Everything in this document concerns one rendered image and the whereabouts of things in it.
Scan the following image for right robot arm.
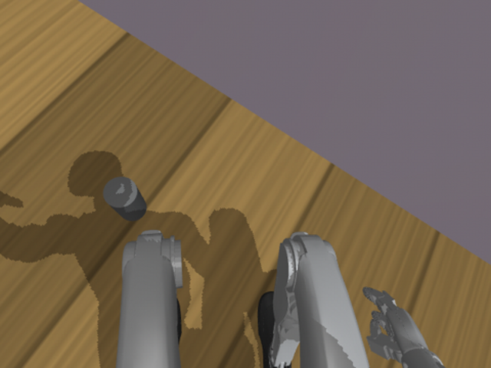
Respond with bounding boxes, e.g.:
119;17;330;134
401;349;446;368

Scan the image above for right robot foot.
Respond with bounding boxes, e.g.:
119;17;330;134
258;291;292;368

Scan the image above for right robot hand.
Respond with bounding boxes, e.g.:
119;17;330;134
363;287;429;363

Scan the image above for can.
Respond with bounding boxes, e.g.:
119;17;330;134
103;176;147;221

